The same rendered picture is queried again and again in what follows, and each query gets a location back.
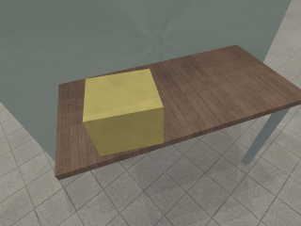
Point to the carton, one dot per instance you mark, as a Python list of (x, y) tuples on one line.
[(123, 112)]

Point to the table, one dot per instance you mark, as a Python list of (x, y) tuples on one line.
[(201, 93)]

